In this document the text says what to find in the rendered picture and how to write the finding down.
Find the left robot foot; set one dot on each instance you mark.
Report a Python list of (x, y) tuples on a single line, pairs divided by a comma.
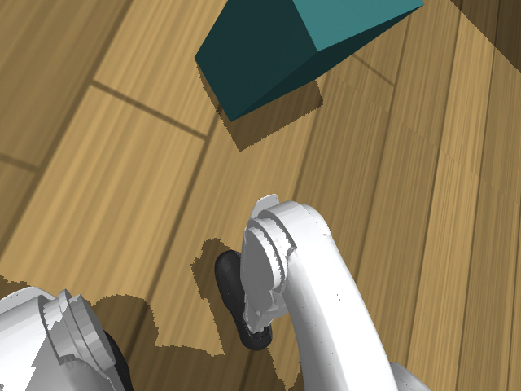
[(121, 365)]

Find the right robot foot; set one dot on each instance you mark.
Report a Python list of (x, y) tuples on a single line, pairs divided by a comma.
[(227, 273)]

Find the right robot hand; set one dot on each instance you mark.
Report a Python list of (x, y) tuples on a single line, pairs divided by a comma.
[(405, 380)]

